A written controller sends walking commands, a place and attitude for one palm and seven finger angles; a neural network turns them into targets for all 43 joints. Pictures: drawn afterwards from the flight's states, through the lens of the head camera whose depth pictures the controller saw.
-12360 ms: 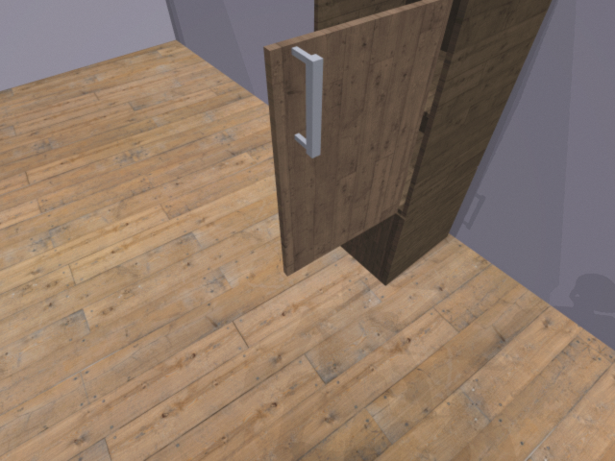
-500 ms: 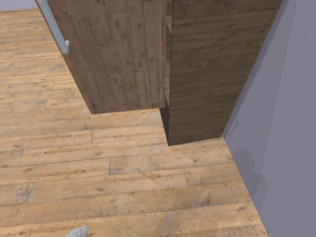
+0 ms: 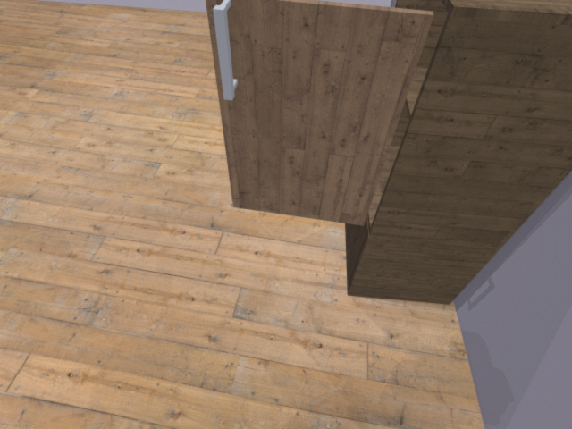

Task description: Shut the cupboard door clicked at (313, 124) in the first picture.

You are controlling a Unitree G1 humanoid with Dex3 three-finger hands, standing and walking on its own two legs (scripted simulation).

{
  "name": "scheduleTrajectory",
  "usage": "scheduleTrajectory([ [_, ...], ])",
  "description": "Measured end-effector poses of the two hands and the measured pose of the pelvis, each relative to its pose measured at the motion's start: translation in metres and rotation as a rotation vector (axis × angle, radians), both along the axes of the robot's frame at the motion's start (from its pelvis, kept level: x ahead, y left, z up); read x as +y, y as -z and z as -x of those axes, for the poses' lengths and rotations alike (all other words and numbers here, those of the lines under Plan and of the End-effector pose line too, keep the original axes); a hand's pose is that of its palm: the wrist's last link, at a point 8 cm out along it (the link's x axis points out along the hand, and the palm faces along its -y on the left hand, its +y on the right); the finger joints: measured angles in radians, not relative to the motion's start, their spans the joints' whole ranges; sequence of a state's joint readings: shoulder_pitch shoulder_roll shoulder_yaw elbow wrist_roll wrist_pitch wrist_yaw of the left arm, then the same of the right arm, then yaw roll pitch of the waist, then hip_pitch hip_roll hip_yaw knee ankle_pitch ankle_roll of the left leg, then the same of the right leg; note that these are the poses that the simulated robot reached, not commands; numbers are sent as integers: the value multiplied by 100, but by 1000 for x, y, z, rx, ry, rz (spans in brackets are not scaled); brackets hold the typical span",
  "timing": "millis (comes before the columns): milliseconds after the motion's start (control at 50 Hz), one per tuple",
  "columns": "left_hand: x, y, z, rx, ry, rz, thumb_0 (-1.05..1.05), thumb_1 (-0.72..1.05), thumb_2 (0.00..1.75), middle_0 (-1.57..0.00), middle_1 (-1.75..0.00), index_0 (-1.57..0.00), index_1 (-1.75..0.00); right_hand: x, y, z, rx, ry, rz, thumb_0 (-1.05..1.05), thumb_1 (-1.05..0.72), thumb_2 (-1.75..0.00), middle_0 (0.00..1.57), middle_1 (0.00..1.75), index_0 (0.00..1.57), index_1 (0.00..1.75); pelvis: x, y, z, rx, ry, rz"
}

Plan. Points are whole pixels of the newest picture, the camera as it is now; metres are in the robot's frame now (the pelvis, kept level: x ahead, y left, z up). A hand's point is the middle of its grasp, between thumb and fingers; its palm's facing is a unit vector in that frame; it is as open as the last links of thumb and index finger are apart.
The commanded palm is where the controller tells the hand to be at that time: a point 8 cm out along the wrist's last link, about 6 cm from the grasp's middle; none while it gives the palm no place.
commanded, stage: take the last steps up to it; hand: left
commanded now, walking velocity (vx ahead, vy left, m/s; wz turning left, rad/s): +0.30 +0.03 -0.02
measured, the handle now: (227, 52) +0.72 +0.21 +0.16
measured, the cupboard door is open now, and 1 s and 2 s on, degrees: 86 86 86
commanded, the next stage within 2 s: come to a stop and stand still in 0.44 s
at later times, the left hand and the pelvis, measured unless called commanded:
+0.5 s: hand (205, 338) +0.28 +0.18 -0.17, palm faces -0.07 -0.97 -0.21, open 7.3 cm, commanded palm none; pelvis +0.15 +0.01 -0.02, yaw -3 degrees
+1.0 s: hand (179, 354) +0.25 +0.23 -0.19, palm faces +0.02 -0.98 -0.19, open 7.3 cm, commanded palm none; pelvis +0.22 +0.04 -0.01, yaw -3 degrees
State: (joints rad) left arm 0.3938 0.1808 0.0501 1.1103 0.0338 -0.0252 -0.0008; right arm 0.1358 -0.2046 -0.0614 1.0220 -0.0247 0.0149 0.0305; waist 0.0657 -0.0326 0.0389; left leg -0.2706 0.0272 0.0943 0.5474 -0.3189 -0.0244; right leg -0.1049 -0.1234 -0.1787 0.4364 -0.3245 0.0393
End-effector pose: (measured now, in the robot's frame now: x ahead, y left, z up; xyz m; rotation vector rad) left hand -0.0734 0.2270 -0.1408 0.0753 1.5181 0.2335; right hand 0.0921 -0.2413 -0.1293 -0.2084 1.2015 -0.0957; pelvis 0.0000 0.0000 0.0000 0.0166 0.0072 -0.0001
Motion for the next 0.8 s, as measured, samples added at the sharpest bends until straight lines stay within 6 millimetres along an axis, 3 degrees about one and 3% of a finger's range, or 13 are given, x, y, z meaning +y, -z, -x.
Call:
scheduleTrajectory([
  [60,15,11,7,83,-8,25,0,91,90,-20,-30,-20,-30,22,3,-21,-59,-3,10,0,-91,-90,20,30,20,30,17,9,-14,-4,7,7],
  [100,23,11,-6,96,10,30,1,91,90,-20,-30,-20,-30,35,2,-21,-61,11,5,0,-91,-90,20,30,20,30,23,7,-24,-8,18,6],
  [140,30,9,-31,68,28,30,1,91,90,-20,-30,-20,-30,45,2,-14,-35,37,-1,0,-91,-90,20,30,20,30,29,4,-34,-11,22,5],
  [320,38,2,-202,-216,129,6,1,91,90,-20,-30,-20,-30,48,8,44,219,144,5,-1,-94,-90,20,30,20,30,35,-1,-85,-15,26,-4],
  [400,27,-2,-278,-302,203,-6,0,92,90,-20,-30,-20,-30,53,15,63,334,201,-29,0,-92,-90,20,30,20,30,28,4,-113,-18,40,-10],
  [480,10,2,-340,-383,257,-24,0,91,90,-20,-30,-20,-30,53,29,66,426,249,-71,0,-91,-90,20,30,20,30,12,19,-146,-25,46,-12],
  [540,0,1,-358,-407,245,-26,0,91,90,-20,-30,-20,-30,47,31,44,440,258,-82,0,-91,-90,20,30,20,30,5,18,-160,-39,36,11],
  [620,-9,-2,-351,-342,212,-12,0,91,90,-20,-30,-20,-30,37,25,-14,353,231,-69,1,-91,-90,20,30,20,30,3,7,-179,-31,27,24],
  [720,5,-2,-347,-281,171,-36,-2,95,90,-20,-30,-20,-30,35,20,-92,223,186,-53,0,-91,-90,20,30,20,30,6,1,-198,-13,31,24],
  [800,19,7,-340,-227,143,-22,-1,94,90,-20,-30,-20,-30,31,18,-132,170,162,-3,2,-94,-90,20,30,20,30,20,5,-211,-19,31,33],
])
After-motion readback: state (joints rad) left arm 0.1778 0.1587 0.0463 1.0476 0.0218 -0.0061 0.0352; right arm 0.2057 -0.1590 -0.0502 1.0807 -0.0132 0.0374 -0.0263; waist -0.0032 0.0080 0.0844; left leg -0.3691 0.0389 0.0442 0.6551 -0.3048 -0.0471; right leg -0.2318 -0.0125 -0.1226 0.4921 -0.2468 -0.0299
